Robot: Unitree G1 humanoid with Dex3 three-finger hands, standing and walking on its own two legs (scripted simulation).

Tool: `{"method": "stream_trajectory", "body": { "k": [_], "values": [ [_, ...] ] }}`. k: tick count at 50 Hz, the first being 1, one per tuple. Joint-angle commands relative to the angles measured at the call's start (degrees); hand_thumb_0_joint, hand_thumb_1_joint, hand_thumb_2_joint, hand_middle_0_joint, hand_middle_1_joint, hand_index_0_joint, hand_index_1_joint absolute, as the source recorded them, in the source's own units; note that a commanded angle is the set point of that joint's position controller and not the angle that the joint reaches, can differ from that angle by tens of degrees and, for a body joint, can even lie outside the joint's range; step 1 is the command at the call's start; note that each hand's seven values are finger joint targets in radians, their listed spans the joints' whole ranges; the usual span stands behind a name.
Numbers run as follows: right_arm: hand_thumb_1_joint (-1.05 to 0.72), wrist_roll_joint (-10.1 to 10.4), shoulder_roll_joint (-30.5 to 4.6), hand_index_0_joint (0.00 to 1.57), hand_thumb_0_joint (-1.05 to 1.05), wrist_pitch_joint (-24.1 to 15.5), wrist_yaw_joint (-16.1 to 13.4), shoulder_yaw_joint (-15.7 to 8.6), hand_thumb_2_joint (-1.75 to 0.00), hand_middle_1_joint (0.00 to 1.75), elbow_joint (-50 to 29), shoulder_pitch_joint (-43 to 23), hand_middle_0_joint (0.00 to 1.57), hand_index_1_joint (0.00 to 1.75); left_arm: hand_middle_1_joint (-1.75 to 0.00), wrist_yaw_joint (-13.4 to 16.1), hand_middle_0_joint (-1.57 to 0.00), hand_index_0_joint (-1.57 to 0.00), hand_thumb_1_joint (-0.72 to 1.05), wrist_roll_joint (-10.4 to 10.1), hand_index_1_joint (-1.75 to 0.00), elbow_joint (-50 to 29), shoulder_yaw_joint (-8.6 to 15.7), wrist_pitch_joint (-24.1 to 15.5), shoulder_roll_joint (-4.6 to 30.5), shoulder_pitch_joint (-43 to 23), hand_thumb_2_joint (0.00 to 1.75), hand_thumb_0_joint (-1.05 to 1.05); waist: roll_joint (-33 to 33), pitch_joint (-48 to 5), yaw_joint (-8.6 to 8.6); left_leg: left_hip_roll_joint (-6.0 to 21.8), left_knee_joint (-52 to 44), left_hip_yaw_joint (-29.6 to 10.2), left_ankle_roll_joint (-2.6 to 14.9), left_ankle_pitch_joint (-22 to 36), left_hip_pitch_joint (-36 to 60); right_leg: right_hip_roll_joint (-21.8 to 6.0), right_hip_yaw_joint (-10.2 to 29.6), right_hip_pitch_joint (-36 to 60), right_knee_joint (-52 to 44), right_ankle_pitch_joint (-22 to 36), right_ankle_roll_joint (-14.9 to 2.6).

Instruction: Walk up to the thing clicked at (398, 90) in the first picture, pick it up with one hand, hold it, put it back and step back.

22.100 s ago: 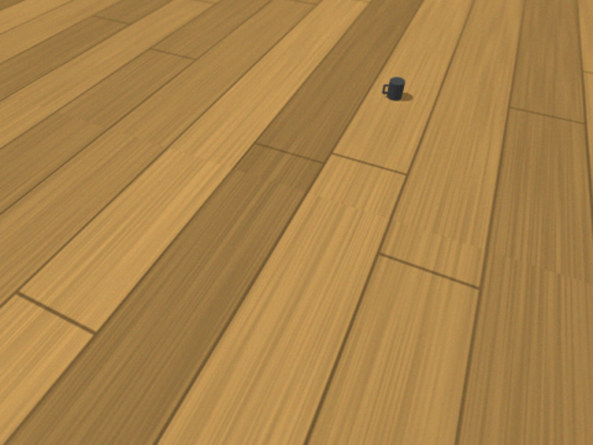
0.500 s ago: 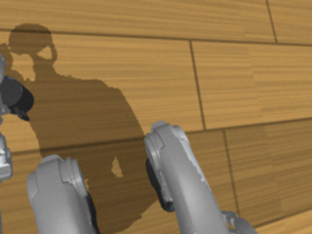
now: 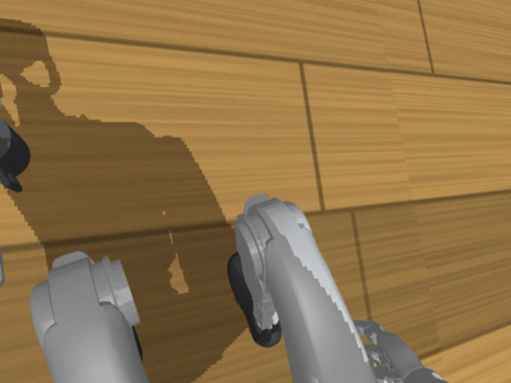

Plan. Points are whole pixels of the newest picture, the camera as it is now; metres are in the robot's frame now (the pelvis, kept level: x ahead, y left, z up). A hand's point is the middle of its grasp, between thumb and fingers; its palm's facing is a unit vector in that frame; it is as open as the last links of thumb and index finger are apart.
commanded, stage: rest palm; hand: left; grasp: from above
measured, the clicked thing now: out of the picture +0.50 +0.27 -0.27
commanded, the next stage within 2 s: close in 0.86 s
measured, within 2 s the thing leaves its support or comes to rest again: neither
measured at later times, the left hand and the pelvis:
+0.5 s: hand out of the picture +0.49 +0.27 -0.23, palm faces -0.47 -0.11 -0.88, open 13.5 cm; pelvis +0.00 +0.01 -0.01, yaw -2 degrees
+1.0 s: hand out of the picture +0.50 +0.28 -0.24, palm faces -0.45 -0.10 -0.89, open 13.5 cm; pelvis +0.00 +0.01 -0.01, yaw -4 degrees
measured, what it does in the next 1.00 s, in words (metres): stands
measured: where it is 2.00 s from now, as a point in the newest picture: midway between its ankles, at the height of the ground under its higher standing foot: (199, 347)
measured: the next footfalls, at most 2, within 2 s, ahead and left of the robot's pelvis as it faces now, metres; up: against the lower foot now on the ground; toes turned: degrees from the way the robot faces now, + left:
none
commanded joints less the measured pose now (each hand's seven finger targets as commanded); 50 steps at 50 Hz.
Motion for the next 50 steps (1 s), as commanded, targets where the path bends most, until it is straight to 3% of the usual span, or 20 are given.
{"method": "stream_trajectory", "body": {
  "k": [1, 4, 7, 9, 11, 12, 14, 16, 18, 20, 21, 26, 28, 32, 35, 38, 42, 44, 47, 50],
  "values": [
    [-0.9, -0.1, -16.2, 0.2, 0.0, -0.5, 0.0, -4.0, -0.9, 0.3, 0.7, 13.3, 0.2, 0.3, -1.16, 4.0, -0.09, -0.11, -0.44, -0.7, -1.14, -6.0, 1.0, 0.5, 12.6, -18.6, 1.07, 0.0, 23.3, -38.4, -1.77, 1.0, -14.8, 6.8, 3.11, 11.0, 28.3, 1.1, -8.7, 21.1, -10.9, 12.8, -5.2],
    [-0.9, -0.5, -16.5, 0.2, 0.0, -1.4, 0.5, -3.6, -0.9, 0.3, 1.0, 13.5, 0.2, 0.3, -1.14, 4.1, -0.09, -0.1, -0.45, -0.9, -1.12, -4.8, 0.5, 0.7, 12.1, -18.4, 1.05, 0.0, 23.0, -36.0, -3.03, 1.1, -13.8, 6.7, 3.29, 10.3, 27.3, 1.2, -8.9, 20.5, -10.8, 12.5, -4.98],
    [-0.9, -0.6, -17.0, 0.2, 0.0, -2.1, 0.7, -3.1, -0.9, 0.3, 0.8, 13.4, 0.2, 0.3, -1.12, 4.8, -0.09, -0.1, -0.46, -1.7, -1.11, -5.7, 1.8, 0.5, 15.1, -17.9, 1.04, 0.0, 24.3, -36.7, -2.11, 1.3, -13.8, 6.4, 3.16, 10.9, 27.2, 1.3, -9.0, 21.6, -10.8, 12.9, -5.01],
    [-0.9, -0.7, -17.2, 0.2, 0.0, -2.4, 1.0, -2.9, -0.9, 0.3, 1.0, 13.8, 0.2, 0.3, -1.13, 5.0, -0.09, -0.1, -0.47, -1.9, -1.11, -5.6, 1.6, 0.3, 14.8, -17.6, 1.07, 0.0, 22.9, -36.4, -2.31, 1.5, -13.3, 6.3, 3.31, 10.7, 26.2, 1.6, -9.2, 22.0, -10.8, 12.9, -4.85],
    [-0.9, -0.8, -17.1, 0.2, 0.0, -2.6, 1.3, -2.7, -0.9, 0.3, 1.2, 14.4, 0.2, 0.3, -1.12, 4.9, -0.09, -0.1, -0.47, -2.3, -1.11, -4.3, 1.4, 0.3, 13.7, -15.7, 1.07, 0.0, 23.3, -37.1, -2.76, 1.4, -13.7, 5.8, 2.98, 12.1, 27.1, 1.5, -9.7, 22.6, -10.2, 13.9, -4.97],
    [-0.9, -0.9, -17.2, 0.2, 0.0, -2.9, 1.6, -2.5, -0.9, 0.3, 1.3, 14.3, 0.2, 0.3, -1.13, 4.3, -0.09, -0.1, -0.47, -2.2, -1.12, -1.1, 0.2, 0.5, 11.8, -15.0, 1.06, 0.0, 22.6, -33.4, -3.93, 1.6, -13.0, 5.7, 3.05, 11.6, 26.0, 1.6, -10.0, 20.4, -9.9, 13.7, -4.99],
    [-0.9, -0.9, -18.0, 0.2, 0.0, -3.1, 1.9, -2.5, -0.9, 0.3, 1.0, 14.8, 0.2, 0.3, -1.14, 3.7, -0.1, -0.1, -0.46, -2.7, -1.13, -2.6, 0.5, -0.1, 12.9, -17.0, 1.09, 0.0, 21.5, -32.4, -4.54, 1.5, -13.2, 5.2, 3.09, 10.3, 25.1, 1.5, -10.3, 20.5, -10.3, 12.6, -4.93],
    [-0.9, -1.0, -18.5, 0.2, 0.0, -3.4, 2.1, -2.2, -0.9, 0.3, 1.2, 14.9, 0.2, 0.3, -1.13, 3.6, -0.1, -0.1, -0.47, -2.6, -1.13, -4.8, 1.0, -0.5, 14.8, -17.3, 1.1, 0.0, 23.8, -33.9, -3.46, 1.5, -12.9, 5.1, 2.77, 12.0, 27.5, 1.5, -10.3, 21.0, -10.3, 13.7, -5.09],
    [-0.9, -1.4, -18.3, 0.2, 0.0, -3.8, 2.5, -1.9, -0.9, 0.3, 1.2, 15.0, 0.2, 0.3, -1.14, 3.4, -0.1, -0.11, -0.46, -2.6, -1.13, -4.3, 0.4, -1.0, 14.1, -16.7, 1.09, 0.0, 22.9, -33.5, -4.44, 1.7, -12.4, 5.1, 2.91, 12.2, 27.4, 1.7, -10.4, 22.6, -10.2, 14.1, -4.69],
    [-0.9, -1.3, -18.6, 0.2, 0.0, -3.8, 2.6, -2.0, -0.9, 0.3, 1.1, 15.3, 0.2, 0.3, -1.14, 4.2, -0.1, -0.1, -0.46, -2.6, -1.13, -5.0, 1.3, -1.5, 15.3, -16.5, 1.09, 0.0, 24.1, -34.3, -3.73, 1.7, -13.1, 4.8, 2.58, 12.5, 27.4, 1.7, -10.9, 22.7, -10.2, 14.1, -4.98],
    [-0.9, -1.5, -18.2, 0.2, 0.0, -3.9, 3.0, -1.7, -0.9, 0.3, 1.1, 14.6, 0.2, 0.3, -1.13, 3.9, -0.09, -0.1, -0.47, -2.5, -1.12, -2.5, -0.1, -1.4, 13.2, -15.5, 1.07, 0.0, 23.0, -31.8, -4.52, 1.8, -12.4, 4.9, 2.78, 11.2, 26.5, 1.8, -10.9, 21.8, -10.2, 13.3, -4.92],
    [-0.9, -2.1, -18.7, 0.2, 0.0, -4.2, 3.6, -1.5, -0.9, 0.3, 1.8, 14.7, 0.2, 0.3, -1.13, 5.9, -0.09, -0.1, -0.47, -1.3, -1.13, -4.4, 1.2, -1.9, 15.4, -16.6, 1.09, 0.0, 26.4, -34.0, -4.27, 2.0, -13.0, 4.1, 2.16, 13.5, 29.8, 1.8, -11.5, 21.7, -9.6, 15.2, -4.97],
    [-0.91, -2.2, -18.4, 0.2, 0.0, -4.6, 4.1, -1.1, -0.9, 0.3, 1.6, 14.0, 0.2, 0.3, -1.14, 6.3, -0.09, -0.1, -0.47, -0.7, -1.13, -1.2, -0.2, -1.4, 12.9, -16.7, 1.09, 0.0, 25.8, -30.4, -5.86, 2.3, -12.5, 3.8, 2.08, 12.5, 29.1, 1.8, -11.8, 19.3, -9.1, 14.7, -4.96],
    [-0.91, -2.2, -19.4, 0.2, 0.0, -5.0, 4.4, -1.5, -0.91, 0.3, 1.4, 12.9, 0.2, 0.3, -1.16, 7.5, -0.1, -0.1, -0.46, -0.6, -1.15, -4.0, 0.7, -1.0, 15.6, -18.3, 1.1, 0.0, 28.7, -32.2, -4.12, 2.3, -13.5, 3.5, 1.82, 12.7, 30.3, 1.8, -11.7, 19.5, -8.9, 14.8, -5.19],
    [-0.91, -2.4, -19.2, 0.2, 0.0, -5.2, 5.0, -1.0, -0.9, 0.3, 1.3, 13.3, 0.2, 0.3, -1.14, 7.5, -0.09, -0.1, -0.46, -0.4, -1.13, -0.2, 0.0, 0.0, 13.3, -17.2, 1.08, 0.0, 25.9, -29.9, -6.05, 2.3, -13.1, 3.2, 2.1, 12.0, 28.9, 1.9, -12.0, 19.4, -9.2, 14.7, -4.78],
    [-0.91, -2.2, -19.6, 0.2, 0.0, -5.3, 4.9, -1.0, -0.91, 0.3, 1.1, 12.8, 0.2, 0.3, -1.15, 7.6, -0.09, -0.1, -0.46, -1.1, -1.14, -1.3, 0.7, 0.1, 15.2, -18.0, 1.09, 0.0, 26.5, -30.7, -5.3, 2.4, -13.6, 2.9, 2.04, 11.5, 28.9, 1.8, -11.8, 19.7, -9.3, 14.2, -4.89],
    [-0.91, -2.5, -19.7, 0.2, 0.0, -5.5, 5.4, -0.2, -0.91, 0.3, 0.5, 12.8, 0.2, 0.3, -1.16, 6.8, -0.09, -0.1, -0.46, -1.2, -1.14, 0.3, -0.5, 0.4, 13.7, -17.0, 1.06, 0.0, 25.1, -29.5, -6.77, 2.4, -13.1, 2.8, 2.24, 12.5, 28.5, 2.0, -11.9, 20.8, -9.5, 15.2, -4.6],
    [-0.91, -2.2, -19.9, 0.2, 0.0, -5.3, 5.0, -0.2, -0.91, 0.3, 0.4, 12.7, 0.2, 0.3, -1.16, 7.0, -0.09, -0.1, -0.46, -1.8, -1.15, -0.1, 0.1, 0.2, 15.4, -17.1, 1.06, 0.0, 25.6, -30.4, -5.7, 2.4, -13.6, 2.7, 2.2, 11.8, 28.3, 1.9, -11.7, 21.1, -9.8, 14.5, -4.75],
    [-0.91, -2.3, -19.5, 0.2, 0.0, -5.3, 5.2, 0.3, -0.91, 0.3, 0.0, 12.5, 0.2, 0.3, -1.16, 6.3, -0.09, -0.1, -0.46, -1.9, -1.14, 1.2, -1.2, 0.2, 13.0, -16.1, 1.05, 0.0, 23.8, -27.3, -6.8, 2.4, -13.4, 2.7, 2.39, 9.8, 26.4, 1.9, -11.9, 20.0, -9.8, 13.2, -4.62],
    [-0.91, -2.0, -19.8, 0.2, 0.0, -5.3, 5.0, 0.2, -0.9, 0.3, -0.3, 13.0, 0.2, 0.3, -1.18, 6.1, -0.11, -0.14, -0.38, -2.4, -1.15, -1.5, -0.5, -0.3, 15.6, -16.9, 0.99, 0.0, 24.5, -29.3, -5.95, 2.4, -13.8, 2.9, 2.4, 10.1, 27.0, 2.0, -11.5, 21.9, -10.5, 13.3, -4.64]
  ]
}}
